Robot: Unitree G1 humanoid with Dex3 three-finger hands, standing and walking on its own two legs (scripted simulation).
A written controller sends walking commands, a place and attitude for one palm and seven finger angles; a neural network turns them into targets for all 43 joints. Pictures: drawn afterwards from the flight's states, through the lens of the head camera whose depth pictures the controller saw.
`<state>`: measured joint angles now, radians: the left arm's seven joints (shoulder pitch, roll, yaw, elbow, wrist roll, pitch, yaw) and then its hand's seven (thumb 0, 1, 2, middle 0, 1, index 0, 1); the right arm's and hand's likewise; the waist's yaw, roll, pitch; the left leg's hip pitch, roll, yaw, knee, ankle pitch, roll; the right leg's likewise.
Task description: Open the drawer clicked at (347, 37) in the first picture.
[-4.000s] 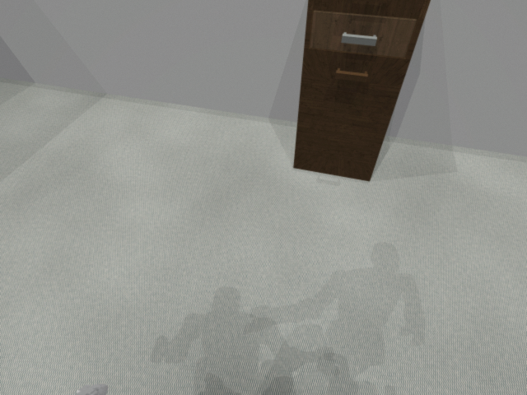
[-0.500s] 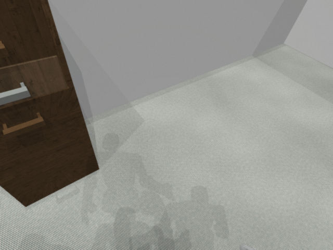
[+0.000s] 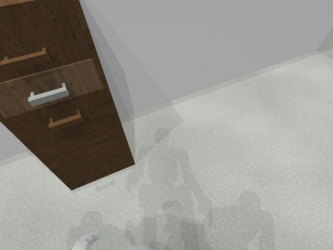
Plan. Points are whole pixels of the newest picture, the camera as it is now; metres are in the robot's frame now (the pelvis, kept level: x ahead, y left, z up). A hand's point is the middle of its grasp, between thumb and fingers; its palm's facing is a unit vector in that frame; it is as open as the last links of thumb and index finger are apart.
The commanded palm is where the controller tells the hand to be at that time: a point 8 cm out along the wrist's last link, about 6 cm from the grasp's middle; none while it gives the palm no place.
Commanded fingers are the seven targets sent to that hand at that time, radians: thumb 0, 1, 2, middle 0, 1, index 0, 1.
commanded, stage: turn to face it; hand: left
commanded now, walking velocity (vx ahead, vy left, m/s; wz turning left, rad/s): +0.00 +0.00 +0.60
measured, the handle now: (48, 93) +0.66 +0.45 -0.01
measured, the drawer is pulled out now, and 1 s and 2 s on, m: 0.00 0.00 0.00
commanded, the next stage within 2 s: take the last steps up to it in 0.58 s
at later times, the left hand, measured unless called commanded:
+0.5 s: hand out of the picture -0.06 +0.27 -0.18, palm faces +0.32 -0.91 -0.27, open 7.4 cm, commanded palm none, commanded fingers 0.00 0.90 0.90 -0.20 -0.30 -0.20 -0.30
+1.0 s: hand out of the picture -0.01 +0.20 -0.15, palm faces +0.42 -0.87 -0.24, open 7.3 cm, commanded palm none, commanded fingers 0.00 0.90 0.90 -0.20 -0.30 -0.20 -0.30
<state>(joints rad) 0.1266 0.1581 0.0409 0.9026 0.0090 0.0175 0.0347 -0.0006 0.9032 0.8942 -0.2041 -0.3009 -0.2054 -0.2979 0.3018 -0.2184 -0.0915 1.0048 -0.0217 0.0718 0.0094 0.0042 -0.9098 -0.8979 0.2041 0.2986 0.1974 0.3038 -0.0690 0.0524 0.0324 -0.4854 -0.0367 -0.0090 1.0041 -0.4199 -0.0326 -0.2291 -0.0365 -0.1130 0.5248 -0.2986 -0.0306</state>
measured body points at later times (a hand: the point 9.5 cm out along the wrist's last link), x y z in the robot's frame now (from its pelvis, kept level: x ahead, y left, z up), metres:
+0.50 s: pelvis +0.00 +0.05 +0.00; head +0.03 +0.09 +0.45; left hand -0.08 +0.32 -0.16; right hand +0.20 -0.16 -0.12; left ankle -0.05 +0.14 -0.74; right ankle -0.01 -0.11 -0.66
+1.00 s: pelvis +0.05 +0.03 +0.01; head +0.06 +0.01 +0.46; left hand -0.03 +0.25 -0.13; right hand +0.15 -0.19 -0.16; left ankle -0.01 +0.16 -0.67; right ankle +0.05 -0.07 -0.74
